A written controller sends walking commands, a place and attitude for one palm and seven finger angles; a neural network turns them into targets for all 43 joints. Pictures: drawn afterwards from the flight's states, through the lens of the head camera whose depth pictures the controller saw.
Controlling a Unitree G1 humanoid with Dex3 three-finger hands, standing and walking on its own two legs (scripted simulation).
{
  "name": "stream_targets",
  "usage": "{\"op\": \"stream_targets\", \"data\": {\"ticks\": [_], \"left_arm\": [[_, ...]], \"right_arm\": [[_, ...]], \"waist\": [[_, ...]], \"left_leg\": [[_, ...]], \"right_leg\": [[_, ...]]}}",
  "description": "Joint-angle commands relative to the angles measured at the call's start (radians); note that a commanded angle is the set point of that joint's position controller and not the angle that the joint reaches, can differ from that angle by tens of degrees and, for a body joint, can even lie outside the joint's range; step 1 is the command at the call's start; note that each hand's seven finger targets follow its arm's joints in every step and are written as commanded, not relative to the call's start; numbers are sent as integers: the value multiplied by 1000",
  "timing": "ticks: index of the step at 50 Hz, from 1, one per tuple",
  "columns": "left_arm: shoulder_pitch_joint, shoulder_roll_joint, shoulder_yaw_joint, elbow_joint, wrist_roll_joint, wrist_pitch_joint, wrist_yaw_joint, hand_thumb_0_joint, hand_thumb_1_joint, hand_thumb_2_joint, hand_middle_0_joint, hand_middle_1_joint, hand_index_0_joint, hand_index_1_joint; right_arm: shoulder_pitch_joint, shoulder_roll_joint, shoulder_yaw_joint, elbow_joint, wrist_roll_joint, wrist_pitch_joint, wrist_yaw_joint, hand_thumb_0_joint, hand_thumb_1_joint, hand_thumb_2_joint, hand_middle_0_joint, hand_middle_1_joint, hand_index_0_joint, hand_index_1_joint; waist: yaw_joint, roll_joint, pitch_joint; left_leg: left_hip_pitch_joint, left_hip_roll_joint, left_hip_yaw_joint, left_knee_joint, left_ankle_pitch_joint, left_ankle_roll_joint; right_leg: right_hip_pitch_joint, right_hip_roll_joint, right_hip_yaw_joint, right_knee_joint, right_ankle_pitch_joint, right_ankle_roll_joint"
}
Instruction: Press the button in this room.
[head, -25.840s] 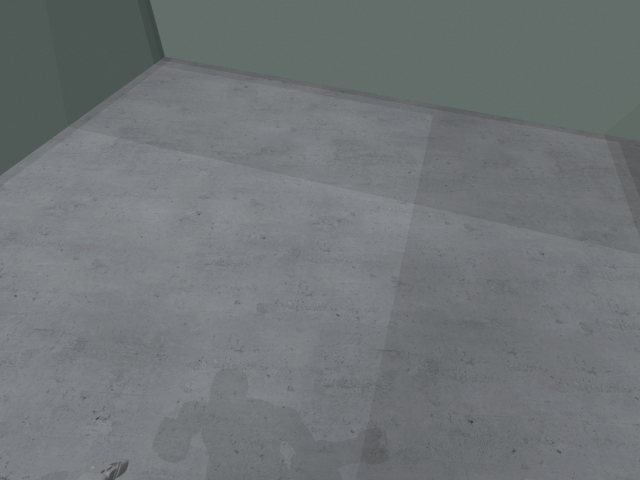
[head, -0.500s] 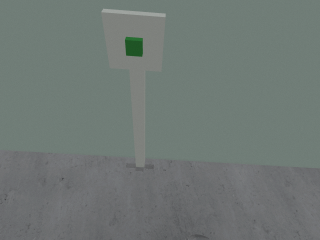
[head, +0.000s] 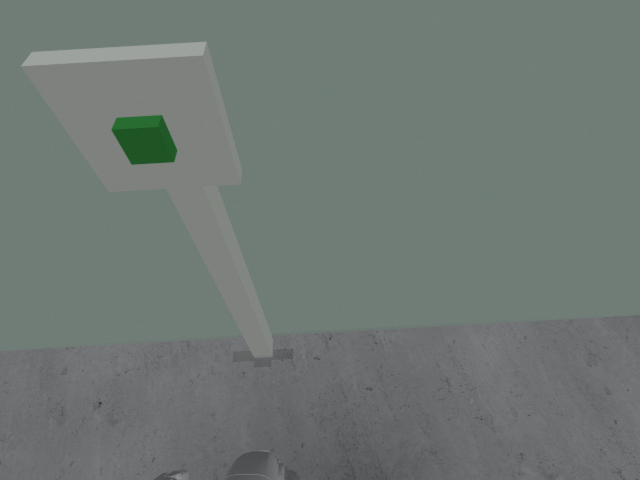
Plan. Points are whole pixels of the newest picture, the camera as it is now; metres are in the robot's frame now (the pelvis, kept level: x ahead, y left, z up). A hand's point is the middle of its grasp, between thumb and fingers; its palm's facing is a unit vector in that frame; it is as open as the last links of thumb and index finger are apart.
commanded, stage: come to a stop and stand still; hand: left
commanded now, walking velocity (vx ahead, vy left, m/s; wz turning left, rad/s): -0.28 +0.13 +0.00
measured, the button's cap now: (146, 138) +0.48 +0.24 +0.16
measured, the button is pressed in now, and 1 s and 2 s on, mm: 0 0 0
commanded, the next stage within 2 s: none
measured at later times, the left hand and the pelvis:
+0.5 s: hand out of the picture +0.04 +0.27 -0.18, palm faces +0.05 -0.98 -0.21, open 7.4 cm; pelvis +0.01 +0.06 +0.01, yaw -1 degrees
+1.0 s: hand out of the picture +0.02 +0.16 -0.15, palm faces +0.01 -0.97 -0.25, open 7.2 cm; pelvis -0.05 -0.03 +0.01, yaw -1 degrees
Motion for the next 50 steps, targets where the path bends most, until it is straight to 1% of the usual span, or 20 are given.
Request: {"op": "stream_targets", "data": {"ticks": [1,9,12,13,14,15,16,17,20,24,32,35,37,38,39,40,41,42,46,50], "left_arm": [[97,167,37,-38,5,14,13,0,900,900,-200,-300,-200,-300],[84,214,57,-82,21,42,17,0,900,900,-200,-300,-200,-300],[78,223,60,-73,14,46,14,0,900,900,-200,-300,-200,-300],[81,209,54,-72,8,51,15,0,900,900,-200,-300,-200,-300],[140,153,45,-79,0,56,13,0,900,900,-200,-300,-200,-300],[159,118,31,-79,-4,60,15,0,900,900,-200,-300,-200,-300],[127,147,36,-85,0,73,21,0,900,900,-200,-300,-200,-300],[109,140,42,-77,6,84,19,0,900,900,-200,-300,-200,-300],[134,162,54,-58,7,81,4,0,900,900,-200,-300,-200,-300],[136,151,51,-53,8,82,-10,0,900,900,-200,-300,-200,-300],[47,104,22,-61,2,77,-23,0,900,900,-200,-300,-200,-300],[88,99,16,-33,-7,65,-20,0,900,900,-200,-300,-200,-300],[173,116,18,9,-4,56,-18,0,900,900,-200,-300,-200,-300],[193,165,22,21,4,46,-11,0,900,900,-200,-300,-200,-300],[170,227,25,18,11,36,-4,0,900,900,-200,-300,-200,-300],[118,247,22,-9,7,40,-4,0,900,900,-200,-300,-200,-300],[68,238,17,-23,11,46,-3,0,900,900,-200,-300,-200,-300],[53,225,25,-26,10,42,0,0,900,900,-200,-300,-200,-300],[73,132,5,-5,3,27,-1,0,900,900,-200,-300,-200,-300],[134,131,5,19,3,18,3,0,900,900,-200,-300,-200,-300]], "right_arm": [[113,-47,-13,-21,-13,42,10,0,-900,-900,200,300,200,300],[-61,-72,-15,-113,-7,28,15,0,-900,-900,200,300,200,300],[-21,-79,-14,-102,-6,13,14,0,-900,-900,200,300,200,300],[13,-97,-17,-88,-8,4,15,0,-900,-900,200,300,200,300],[22,-177,-29,-97,-18,-10,13,0,-900,-900,200,300,200,300],[24,-242,-41,-113,-17,-5,7,0,-900,-900,200,300,200,300],[24,-244,-41,-117,-20,5,-2,0,-900,-900,200,300,200,300],[0,-212,-33,-112,-24,1,-18,0,-900,-900,200,300,200,300],[-57,-170,-21,-136,-25,-4,-25,0,-900,-900,200,300,200,300],[31,-165,-25,-111,-18,-21,-30,0,-900,-900,200,300,200,300],[87,-169,-35,-65,-26,-18,-15,0,-900,-900,200,300,200,300],[48,-178,-36,-56,-27,-14,-6,0,-900,-900,200,300,200,300],[38,-165,-36,-50,-18,-10,-2,0,-900,-900,200,300,200,300],[48,-122,-29,-44,-9,-9,4,0,-900,-900,200,300,200,300],[48,-43,-6,-56,0,-3,8,0,-900,-900,200,300,200,300],[6,-51,-1,-75,-8,8,11,0,-900,-900,200,300,200,300],[20,-59,-9,-63,-13,18,18,0,-900,-900,200,300,200,300],[28,-60,-12,-49,-20,32,17,0,-900,-900,200,300,200,300],[115,-42,-3,20,-16,17,14,0,-900,-900,200,300,200,300],[94,-29,1,18,-12,11,8,0,-900,-900,200,300,200,300]], "waist": [[17,-156,-126],[46,-227,-133],[15,-207,-197],[-2,-151,-212],[6,87,-253],[-5,264,-249],[-24,179,-206],[-9,202,-169],[16,144,-130],[-2,95,-188],[-37,198,-148],[-8,233,-137],[33,148,-152],[40,24,-149],[24,-206,-109],[38,-256,-46],[24,-211,-19],[27,-322,42],[-2,-204,37],[26,-178,-29]], "left_leg": [[24,-27,-19,25,12,-28],[61,-52,-7,-196,-49,-20],[198,-57,25,-494,146,-13],[322,-18,22,-636,350,-10],[467,175,-152,-661,732,46],[465,360,-314,-637,1170,163],[362,372,-229,-633,1127,225],[340,318,-214,-644,1126,207],[374,238,-134,-630,1001,189],[476,228,-119,-644,918,172],[420,211,-121,-690,661,182],[317,193,-135,-699,500,160],[205,134,-98,-648,310,104],[118,76,-56,-570,174,52],[41,-8,30,-487,-45,-2],[86,-11,13,-416,-137,0],[133,-17,-2,-336,-132,10],[91,-16,-19,-284,-116,16],[96,-14,8,-241,-8,12],[144,-11,17,-335,-19,2]], "right_leg": [[80,-314,185,-122,757,-96],[150,-311,209,-61,717,-118],[183,-263,185,30,639,-61],[126,-223,151,92,482,-9],[-26,-115,80,200,116,65],[-134,-18,100,394,-396,106],[-100,-10,185,547,-437,97],[-156,-3,239,608,-383,102],[-236,12,238,723,-264,119],[-273,4,222,720,-195,146],[-127,-34,137,333,-258,140],[21,-27,108,121,-210,117],[194,-24,87,-101,10,110],[273,-96,165,-193,42,96],[218,-277,360,-274,-28,34],[34,-347,404,-343,-156,-30],[-80,-328,378,-376,-361,-45],[-125,-293,412,-399,-429,-39],[-1,-207,251,-282,-9,-37],[78,-225,274,-240,151,-65]]}}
